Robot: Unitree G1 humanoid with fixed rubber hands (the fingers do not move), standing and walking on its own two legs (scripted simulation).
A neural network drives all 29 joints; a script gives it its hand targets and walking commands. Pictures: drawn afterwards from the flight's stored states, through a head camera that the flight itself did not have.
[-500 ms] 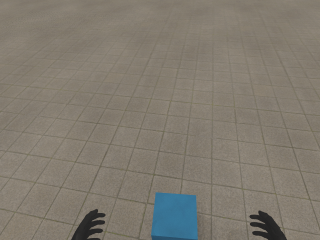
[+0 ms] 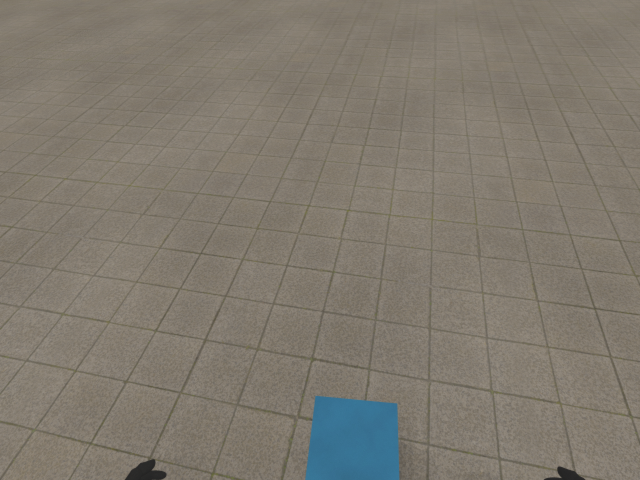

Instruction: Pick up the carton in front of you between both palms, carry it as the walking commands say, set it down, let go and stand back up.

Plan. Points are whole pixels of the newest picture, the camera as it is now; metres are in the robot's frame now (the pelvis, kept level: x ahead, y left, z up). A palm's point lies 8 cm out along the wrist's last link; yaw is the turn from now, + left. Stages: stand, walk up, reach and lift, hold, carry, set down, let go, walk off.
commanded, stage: stand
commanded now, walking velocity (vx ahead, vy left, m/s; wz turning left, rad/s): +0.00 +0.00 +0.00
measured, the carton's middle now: (352, 457) +0.36 -0.01 -0.65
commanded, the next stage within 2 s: none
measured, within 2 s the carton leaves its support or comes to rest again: neither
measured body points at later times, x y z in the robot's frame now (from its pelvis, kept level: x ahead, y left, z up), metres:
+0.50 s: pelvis -0.01 +0.00 +0.01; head -0.02 +0.00 +0.46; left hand +0.09 +0.31 -0.11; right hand +0.10 -0.30 -0.10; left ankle -0.03 +0.12 -0.74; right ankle -0.02 -0.11 -0.74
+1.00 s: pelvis -0.02 +0.00 +0.01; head -0.03 +0.00 +0.46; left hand +0.07 +0.31 -0.11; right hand +0.08 -0.31 -0.11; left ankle -0.03 +0.12 -0.74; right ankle -0.02 -0.11 -0.74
